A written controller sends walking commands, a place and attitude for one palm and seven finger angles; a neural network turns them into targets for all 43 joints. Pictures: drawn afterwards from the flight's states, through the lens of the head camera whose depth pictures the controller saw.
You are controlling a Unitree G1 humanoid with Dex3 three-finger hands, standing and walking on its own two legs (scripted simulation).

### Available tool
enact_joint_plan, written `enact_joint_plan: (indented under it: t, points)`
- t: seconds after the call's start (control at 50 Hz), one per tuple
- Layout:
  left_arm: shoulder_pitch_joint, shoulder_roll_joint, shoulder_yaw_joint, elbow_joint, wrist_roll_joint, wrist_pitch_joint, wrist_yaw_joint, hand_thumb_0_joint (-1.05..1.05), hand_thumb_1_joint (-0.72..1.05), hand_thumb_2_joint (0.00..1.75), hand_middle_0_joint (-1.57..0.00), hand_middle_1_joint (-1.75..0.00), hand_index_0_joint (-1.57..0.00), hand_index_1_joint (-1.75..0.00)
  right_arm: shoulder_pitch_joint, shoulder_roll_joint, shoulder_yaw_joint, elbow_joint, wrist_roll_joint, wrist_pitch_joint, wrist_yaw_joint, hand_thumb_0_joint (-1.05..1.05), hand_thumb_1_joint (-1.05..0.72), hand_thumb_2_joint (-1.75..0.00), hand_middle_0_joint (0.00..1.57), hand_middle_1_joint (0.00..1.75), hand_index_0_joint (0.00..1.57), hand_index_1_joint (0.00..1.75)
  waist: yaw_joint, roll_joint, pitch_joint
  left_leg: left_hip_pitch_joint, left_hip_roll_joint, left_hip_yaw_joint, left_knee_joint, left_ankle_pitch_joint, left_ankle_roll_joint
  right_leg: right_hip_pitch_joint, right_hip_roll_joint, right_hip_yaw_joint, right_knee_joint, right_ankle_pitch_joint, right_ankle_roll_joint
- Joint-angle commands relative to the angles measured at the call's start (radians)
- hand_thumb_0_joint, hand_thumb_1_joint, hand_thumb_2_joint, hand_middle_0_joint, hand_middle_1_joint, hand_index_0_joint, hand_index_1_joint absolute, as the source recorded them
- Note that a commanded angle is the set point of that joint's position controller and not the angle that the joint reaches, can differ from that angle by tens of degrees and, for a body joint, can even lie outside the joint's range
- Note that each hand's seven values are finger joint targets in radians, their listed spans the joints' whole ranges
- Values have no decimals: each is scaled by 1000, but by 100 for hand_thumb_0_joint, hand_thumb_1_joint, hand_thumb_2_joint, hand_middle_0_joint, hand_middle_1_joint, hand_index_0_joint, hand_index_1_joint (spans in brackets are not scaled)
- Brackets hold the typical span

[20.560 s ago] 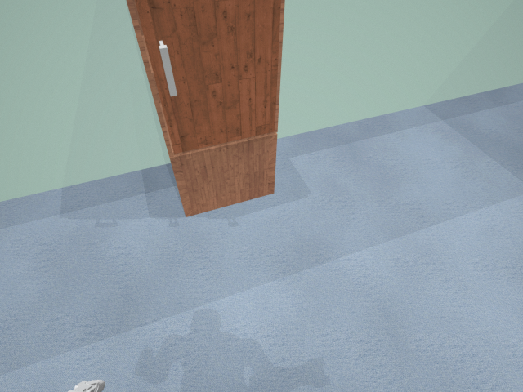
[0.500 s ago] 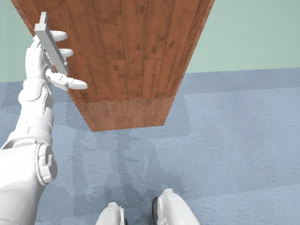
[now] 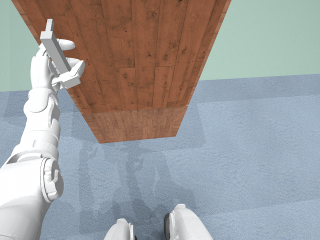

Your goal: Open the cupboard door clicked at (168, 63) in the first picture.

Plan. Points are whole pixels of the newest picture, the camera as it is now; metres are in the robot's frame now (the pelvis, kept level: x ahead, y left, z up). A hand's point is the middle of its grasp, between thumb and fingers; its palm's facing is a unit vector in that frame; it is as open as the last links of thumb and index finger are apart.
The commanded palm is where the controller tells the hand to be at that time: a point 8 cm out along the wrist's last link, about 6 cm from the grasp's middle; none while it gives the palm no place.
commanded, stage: close the thumb around the handle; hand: left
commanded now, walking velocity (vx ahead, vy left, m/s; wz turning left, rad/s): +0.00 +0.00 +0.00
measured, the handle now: (61, 54) +0.55 +0.20 +0.07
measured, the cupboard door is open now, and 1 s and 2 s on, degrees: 0 29 39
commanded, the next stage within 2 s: pull the door open along its arc in 0.18 s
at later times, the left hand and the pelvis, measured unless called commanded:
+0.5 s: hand (72, 75) +0.50 +0.17 +0.06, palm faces +0.03 -1.00 -0.02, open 5.5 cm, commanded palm +0.45 +0.22 +0.07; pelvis +0.00 +0.00 +0.00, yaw -1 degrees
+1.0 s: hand (107, 140) +0.33 +0.09 +0.07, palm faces +0.36 -0.93 +0.05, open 5.8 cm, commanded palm +0.25 +0.15 +0.07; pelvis +0.02 +0.00 +0.02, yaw +1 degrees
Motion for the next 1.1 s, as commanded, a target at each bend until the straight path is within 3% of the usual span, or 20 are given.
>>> enact_joint_plan:
  t: [0.0,0.06,0.1,0.26,0.28,0.44,0.48,0.54,0.64,0.68,0.7,0.72,0.74,0.8,0.82,0.84,0.9,0.94,1.0,1.08]
  points:
    - [-433,187,3,-230,-4,-86,-13,0,90,90,-40,-135,-40,-135,175,-174,-65,-36,-4,-15,-10,0,-90,-90,20,30,20,30,-17,99,-495,263,-5,-82,-118,533,-31,317,33,42,-56,341,-3]
    - [-435,170,-12,-225,-2,-88,-15,0,90,90,-40,-135,-40,-135,174,-173,-64,-35,-3,-15,-10,0,-90,-90,20,30,20,30,-17,115,-494,276,-4,-87,-118,547,-34,302,31,40,-53,337,-3]
    - [-437,179,-4,-199,-4,-80,-13,0,90,90,-40,-135,-40,-135,176,-175,-63,-31,-2,-16,-11,0,-90,-90,20,30,20,30,-25,82,-458,241,-6,-83,-124,498,-30,307,31,40,-61,319,-2]
    - [-456,199,9,-193,0,-73,-18,0,90,90,-40,-135,-40,-135,181,-175,-61,-33,-4,-17,-16,0,-90,-90,20,30,20,30,-26,95,-498,231,-11,-81,-109,515,-26,320,27,47,-50,346,-1]
    - [-434,242,47,-181,-1,-69,-20,0,90,90,-40,-135,-40,-135,183,-178,-61,-33,-4,-16,-18,0,-90,-90,20,30,20,30,-17,77,-492,214,-11,-76,-110,502,-23,340,28,50,-54,349,-1]
    - [-208,198,42,-291,-41,-59,-46,0,90,90,-40,-135,-40,-135,148,-169,-64,-93,12,-12,-10,0,-90,-90,20,30,20,30,48,69,-529,211,-16,-49,-144,516,-22,448,30,53,-64,399,-6]
    - [-119,160,26,-329,-55,-49,-47,0,90,90,-40,-135,-40,-135,135,-163,-68,-110,18,-12,-7,0,-90,-90,20,30,20,30,59,32,-499,196,-16,-38,-161,516,-19,483,30,54,-76,421,-4]
    - [15,103,0,-457,-77,-44,-40,0,90,90,-40,-135,-40,-135,115,-153,-78,-133,26,-16,2,0,-90,-90,20,30,20,30,86,51,-520,248,-10,-35,-179,594,-24,503,29,48,-82,455,-6]
    - [343,-39,-86,-721,-110,-35,-12,0,90,90,-40,-135,-40,-135,60,-129,-88,-171,39,-44,21,0,-90,-90,20,30,20,30,135,29,-488,274,-2,-18,-217,677,-26,566,19,45,-98,514,-9]
    - [456,-123,-153,-824,-116,-26,2,0,90,90,-40,-135,-40,-135,26,-119,-88,-186,43,-58,27,0,-90,-90,20,30,20,30,134,7,-428,289,0,-19,-233,670,-32,556,20,30,-109,496,-7]
    - [444,-166,-53,-914,-175,-20,146,0,90,90,-40,-135,-40,-135,-26,-96,-89,-195,37,-71,29,0,-90,-90,20,30,20,30,190,-2,-414,274,-6,-18,-241,637,-47,544,26,9,-119,456,-7]
    - [489,-238,-145,-947,-137,-15,224,0,90,90,-40,-135,-40,-135,-41,-93,-83,-194,28,-83,32,0,-90,-90,20,30,20,30,167,7,-386,285,-5,-23,-240,623,-52,525,25,4,-111,430,-7]
    - [547,-247,-140,-986,-113,-10,290,0,90,90,-40,-135,-40,-135,-47,-89,-86,-190,21,-90,36,0,-90,-90,20,30,20,30,174,7,-375,287,-3,-27,-238,625,-60,516,20,-1,-105,417,-8]
    - [658,-362,-256,-1094,-6,-2,454,0,90,90,-40,-135,-40,-135,-84,-68,-85,-194,-7,-100,49,0,-90,-90,20,30,20,30,176,3,-370,317,0,-23,-229,655,-66,514,9,0,-90,425,-13]
    - [684,-350,-253,-1139,30,-2,506,0,90,90,-40,-135,-40,-135,-92,-66,-86,-199,-13,-99,49,0,-90,-90,20,30,20,30,185,-23,-371,308,-1,-28,-227,644,-64,531,7,3,-88,420,-18]
    - [727,-391,-293,-1153,68,9,553,0,90,90,-40,-135,-40,-135,-112,-54,-84,-204,-19,-97,49,0,-90,-90,20,30,20,30,189,-3,-362,307,-3,-24,-231,621,-64,532,3,6,-85,416,-19]
    - [814,-460,-366,-1194,149,51,675,0,90,90,-40,-135,-40,-135,-163,-36,-78,-215,-31,-89,42,0,-90,-90,20,30,20,30,193,-49,-329,283,-11,-27,-236,541,-59,549,-4,8,-89,391,-22]
    - [858,-486,-393,-1232,178,80,728,0,90,90,-40,-135,-40,-135,-197,-23,-72,-226,-37,-83,29,0,-90,-90,20,30,20,30,197,-74,-324,274,-18,-27,-240,472,-53,567,-6,12,-101,364,-23]
    - [1006,-534,-464,-1315,213,118,735,0,90,90,-40,-135,-40,-135,-233,2,-62,-241,-42,-74,11,0,-90,-90,20,30,20,30,204,-89,-318,281,-26,-19,-244,447,-47,611,-8,21,-116,385,-25]
    - [1171,-585,-525,-1419,183,158,708,0,90,90,-40,-135,-40,-135,-284,22,-46,-262,-33,-65,3,0,-90,-90,20,30,20,30,206,-69,-265,284,-35,-16,-245,421,-47,639,-10,24,-140,411,-27]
